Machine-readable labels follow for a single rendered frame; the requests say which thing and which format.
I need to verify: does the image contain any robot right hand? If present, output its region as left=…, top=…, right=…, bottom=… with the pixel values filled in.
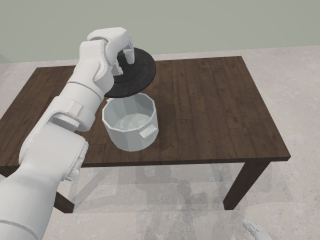
left=242, top=219, right=272, bottom=240

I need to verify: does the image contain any knob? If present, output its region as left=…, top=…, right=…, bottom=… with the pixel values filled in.
left=117, top=55, right=128, bottom=70

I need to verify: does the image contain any table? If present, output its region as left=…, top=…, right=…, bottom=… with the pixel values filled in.
left=0, top=56, right=291, bottom=214

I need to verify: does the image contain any lid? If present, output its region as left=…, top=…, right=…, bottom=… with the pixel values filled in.
left=104, top=47, right=156, bottom=98

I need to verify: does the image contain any left robot upper arm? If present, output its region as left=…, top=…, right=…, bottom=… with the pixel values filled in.
left=0, top=122, right=89, bottom=240

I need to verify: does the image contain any pot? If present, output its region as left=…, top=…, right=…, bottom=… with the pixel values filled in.
left=102, top=93, right=159, bottom=152

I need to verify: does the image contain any robot left hand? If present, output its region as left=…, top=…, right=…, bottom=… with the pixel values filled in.
left=87, top=27, right=135, bottom=76

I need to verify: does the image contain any left robot forearm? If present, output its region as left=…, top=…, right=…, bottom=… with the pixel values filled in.
left=18, top=34, right=118, bottom=165

